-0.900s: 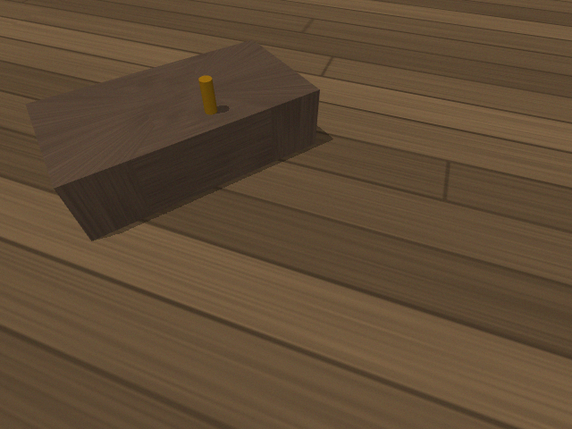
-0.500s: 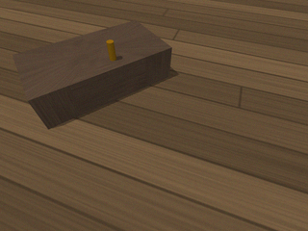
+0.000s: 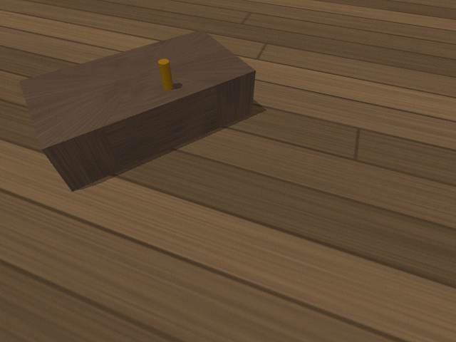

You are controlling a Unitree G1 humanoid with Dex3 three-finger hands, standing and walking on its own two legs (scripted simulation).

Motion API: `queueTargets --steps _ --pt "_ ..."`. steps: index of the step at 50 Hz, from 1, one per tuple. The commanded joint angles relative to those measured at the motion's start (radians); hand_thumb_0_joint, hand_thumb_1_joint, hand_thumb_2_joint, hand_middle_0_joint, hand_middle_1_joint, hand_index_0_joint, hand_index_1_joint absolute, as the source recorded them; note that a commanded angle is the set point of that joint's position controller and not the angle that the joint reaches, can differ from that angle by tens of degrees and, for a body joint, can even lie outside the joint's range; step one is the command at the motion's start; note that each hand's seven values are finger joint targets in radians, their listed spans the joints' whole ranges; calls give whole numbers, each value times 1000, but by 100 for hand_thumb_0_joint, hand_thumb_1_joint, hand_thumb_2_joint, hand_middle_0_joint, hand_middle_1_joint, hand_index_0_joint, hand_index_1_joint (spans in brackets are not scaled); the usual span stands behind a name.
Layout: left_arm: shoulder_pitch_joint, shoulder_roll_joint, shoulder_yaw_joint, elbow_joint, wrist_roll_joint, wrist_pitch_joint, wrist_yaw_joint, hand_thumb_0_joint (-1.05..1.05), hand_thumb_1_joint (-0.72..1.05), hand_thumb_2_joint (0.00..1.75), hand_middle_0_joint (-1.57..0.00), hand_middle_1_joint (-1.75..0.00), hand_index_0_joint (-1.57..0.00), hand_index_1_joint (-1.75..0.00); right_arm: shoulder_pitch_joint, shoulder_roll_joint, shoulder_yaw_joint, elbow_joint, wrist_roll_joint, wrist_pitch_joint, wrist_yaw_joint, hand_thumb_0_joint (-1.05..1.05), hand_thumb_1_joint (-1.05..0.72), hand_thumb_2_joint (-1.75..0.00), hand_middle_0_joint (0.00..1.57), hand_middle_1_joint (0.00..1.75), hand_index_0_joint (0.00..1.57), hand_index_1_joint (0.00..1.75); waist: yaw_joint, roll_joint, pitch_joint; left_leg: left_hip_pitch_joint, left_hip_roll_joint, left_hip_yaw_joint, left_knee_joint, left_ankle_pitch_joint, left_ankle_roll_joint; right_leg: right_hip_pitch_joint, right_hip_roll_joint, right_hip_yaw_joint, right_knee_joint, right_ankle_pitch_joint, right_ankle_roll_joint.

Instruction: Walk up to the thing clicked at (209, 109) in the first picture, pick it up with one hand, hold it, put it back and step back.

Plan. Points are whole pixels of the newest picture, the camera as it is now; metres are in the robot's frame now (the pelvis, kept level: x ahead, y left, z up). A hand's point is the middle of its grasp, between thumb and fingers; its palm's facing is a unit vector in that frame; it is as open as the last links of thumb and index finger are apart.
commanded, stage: stand
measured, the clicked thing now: (166, 75) +1.43 +0.37 -0.38
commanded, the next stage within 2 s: walk up in 0.22 s
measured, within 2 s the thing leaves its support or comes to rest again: neither
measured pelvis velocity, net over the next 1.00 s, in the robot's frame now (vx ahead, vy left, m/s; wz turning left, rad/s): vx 0.25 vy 0.14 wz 0.24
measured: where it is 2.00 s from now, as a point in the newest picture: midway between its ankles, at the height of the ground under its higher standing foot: (161, 254)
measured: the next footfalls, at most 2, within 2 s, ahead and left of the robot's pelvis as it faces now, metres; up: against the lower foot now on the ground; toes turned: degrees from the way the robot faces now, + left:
left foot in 0.56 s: +0.18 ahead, +0.25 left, +0.00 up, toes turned +13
right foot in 0.98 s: +0.42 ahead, +0.07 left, +0.00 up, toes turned +9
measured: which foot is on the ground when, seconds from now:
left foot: down 0.00-0.26, up 0.28-0.54, down 0.56-1.00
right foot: down 0.00-0.58, up 0.60-0.96, down 0.98-1.00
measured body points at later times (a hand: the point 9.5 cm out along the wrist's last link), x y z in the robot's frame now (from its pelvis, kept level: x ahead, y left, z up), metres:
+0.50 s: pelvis +0.05 +0.05 -0.02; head +0.06 +0.06 +0.43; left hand +0.05 +0.41 -0.13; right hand +0.16 -0.28 -0.12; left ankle +0.12 +0.23 -0.73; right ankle -0.01 -0.11 -0.75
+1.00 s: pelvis +0.25 +0.14 -0.03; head +0.26 +0.12 +0.42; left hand +0.26 +0.48 -0.12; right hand +0.34 -0.16 -0.16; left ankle +0.14 +0.24 -0.75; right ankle +0.38 +0.06 -0.75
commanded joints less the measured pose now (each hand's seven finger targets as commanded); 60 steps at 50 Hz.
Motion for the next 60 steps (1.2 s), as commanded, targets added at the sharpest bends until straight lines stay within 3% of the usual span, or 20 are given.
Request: queueTargets --steps 1,10,11,14,17,21,23,27,28,29,30,33,35,44,48,49,50,51,55,60 --pt "-34 206 38 -60 -6 -21 14 0 90 90 -20 -30 -20 -30 -35 -213 -38 -60 5 -19 -12 0 -90 -90 20 30 20 30 3 4 -66 3 110 -78 -44 118 35 0 -129 101 -52 126 -23" --pt "-33 210 38 -59 -6 -19 14 0 90 90 -20 -30 -20 -30 -24 -211 -37 -58 6 -20 -16 0 -90 -90 20 30 20 30 0 3 -83 13 113 -80 -40 180 33 16 -130 96 -33 175 -27" --pt "84 345 121 -90 -2 -45 3 0 90 90 -20 -30 -20 -30 -5 -309 -109 -140 -23 -12 22 0 -90 -90 20 30 20 30 49 38 -144 -153 45 -98 109 -247 97 172 -109 95 32 -276 -67" --pt "151 401 164 -123 26 -70 13 0 90 90 -20 -30 -20 -30 -130 -247 -104 -243 -54 12 64 0 -90 -90 20 30 20 30 109 -95 24 -632 63 -81 575 -275 54 175 -474 474 -213 -585 -245" --pt "41 336 151 -191 25 -85 13 0 90 90 -20 -30 -20 -30 6 -272 -137 -236 -41 9 93 0 -90 -90 20 30 20 30 16 -51 33 -576 122 -115 602 -185 14 124 -373 268 -188 -364 -216" --pt "41 361 159 -234 24 -96 -1 0 90 90 -20 -30 -20 -30 3 -249 -148 -269 -40 9 120 0 -90 -90 20 30 20 30 24 -131 70 -416 141 -47 455 -130 -8 -36 -318 66 -155 -252 -192" --pt "53 359 155 -242 22 -92 -9 0 90 90 -20 -30 -20 -30 -8 -238 -149 -280 -33 1 127 0 -90 -90 20 30 20 30 29 -141 70 -309 115 19 351 -75 2 -106 -263 -17 -102 -210 -166" --pt "41 341 136 -260 27 -77 -9 0 90 90 -20 -30 -20 -30 210 -291 -180 -216 -23 -8 110 0 -90 -90 20 30 20 30 -90 -3 -36 45 22 138 311 -84 32 -270 -225 -106 230 -159 -131" --pt "91 286 117 -265 29 -72 -11 0 90 90 -20 -30 -20 -30 353 -347 -201 -178 -24 -15 94 0 -90 -90 20 30 20 30 -159 173 -117 224 10 60 252 -218 84 -351 -164 -150 584 -36 -98" --pt "119 200 94 -293 -4 -70 -17 0 90 90 -20 -30 -20 -30 405 -456 -215 -201 -29 -26 78 0 -90 -90 20 30 20 30 -165 497 -100 258 263 -504 -39 -420 199 -619 19 -164 899 -408 -31" --pt "49 284 103 -306 -2 -71 -5 0 90 90 -20 -30 -20 -30 350 -501 -218 -230 6 -27 79 0 -90 -90 20 30 20 30 -152 350 -92 108 353 -757 -182 -542 277 -582 -14 37 944 -438 -61" --pt "159 321 99 -235 -22 -67 -13 0 90 90 -20 -30 -20 -30 167 -381 -172 -303 5 -38 55 0 -90 -90 20 30 20 30 -15 144 -31 15 256 -412 -63 -365 231 -540 -141 62 861 -206 -54" --pt "208 322 106 -210 -15 -61 -23 0 90 90 -20 -30 -20 -30 167 -336 -153 -313 11 -49 52 0 -90 -90 20 30 20 30 1 136 -33 -76 215 -286 -73 -229 224 -429 -143 25 738 -166 -33" --pt "90 265 120 -295 1 -80 -49 0 90 90 -20 -30 -20 -30 206 -320 -142 -376 4 -66 61 0 -90 -90 20 30 20 30 -25 98 29 -135 192 -151 -45 -54 240 -301 -88 -39 331 14 -14" --pt "278 286 147 -255 3 -98 -28 0 90 90 -20 -30 -20 -30 188 -269 -119 -403 9 -56 53 0 -90 -90 20 30 20 30 85 -17 -84 -268 110 -63 309 112 161 109 -16 -65 220 7 -44" --pt "375 347 168 -250 14 -108 -15 0 90 90 -20 -30 -20 -30 224 -218 -102 -413 10 -58 53 0 -90 -90 20 30 20 30 130 -179 -130 -383 7 5 603 21 117 223 -176 160 89 -189 -93" --pt "385 420 178 -275 8 -117 -7 0 90 90 -20 -30 -20 -30 272 -198 -93 -421 10 -55 51 0 -90 -90 20 30 20 30 102 -264 -132 -563 -103 -12 794 -349 68 278 -452 621 -69 -328 -179" --pt "323 429 168 -290 -7 -112 -7 0 90 90 -20 -30 -20 -30 242 -301 -120 -391 -2 -42 39 0 -90 -90 20 30 20 30 85 -96 -92 -564 -42 -114 888 -349 66 155 -508 716 -79 -426 -265" --pt "199 331 139 -321 -13 -114 -9 0 90 90 -20 -30 -20 -30 267 -285 -121 -329 4 -39 52 0 -90 -90 20 30 20 30 16 -124 39 -484 44 -126 762 -167 46 -78 -318 277 -98 -240 -199" --pt "223 338 146 -340 -1 -123 -11 0 90 90 -20 -30 -20 -30 190 -261 -126 -345 -6 -28 81 0 -90 -90 20 30 20 30 35 -127 36 -483 54 -62 565 -69 3 -79 -293 112 -114 -173 -217"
